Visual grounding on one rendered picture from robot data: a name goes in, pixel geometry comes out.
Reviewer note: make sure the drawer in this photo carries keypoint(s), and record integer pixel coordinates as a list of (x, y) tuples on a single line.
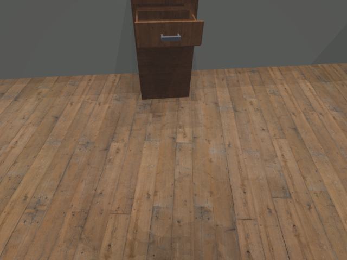
[(150, 24)]

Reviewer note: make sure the cabinet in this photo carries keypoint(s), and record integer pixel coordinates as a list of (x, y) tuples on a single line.
[(164, 72)]

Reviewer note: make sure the handle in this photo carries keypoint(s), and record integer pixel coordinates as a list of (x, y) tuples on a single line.
[(171, 38)]

